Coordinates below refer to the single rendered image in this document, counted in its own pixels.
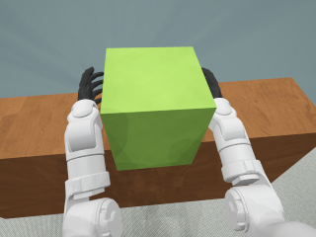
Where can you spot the right robot upper arm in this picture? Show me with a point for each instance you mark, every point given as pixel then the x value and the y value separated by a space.
pixel 255 211

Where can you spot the carton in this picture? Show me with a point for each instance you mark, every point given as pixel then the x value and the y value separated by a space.
pixel 156 106

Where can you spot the left robot forearm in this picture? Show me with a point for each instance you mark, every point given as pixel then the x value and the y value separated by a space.
pixel 84 150

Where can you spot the right robot hand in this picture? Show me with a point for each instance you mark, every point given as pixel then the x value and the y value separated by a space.
pixel 212 83

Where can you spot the left robot hand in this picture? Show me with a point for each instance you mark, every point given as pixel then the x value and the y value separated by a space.
pixel 86 86

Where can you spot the left robot upper arm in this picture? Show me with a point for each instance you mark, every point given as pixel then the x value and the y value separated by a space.
pixel 93 218

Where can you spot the pedestal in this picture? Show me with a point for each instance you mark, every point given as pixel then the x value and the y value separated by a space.
pixel 279 119

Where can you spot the right robot forearm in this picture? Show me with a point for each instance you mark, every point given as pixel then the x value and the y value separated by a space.
pixel 239 164

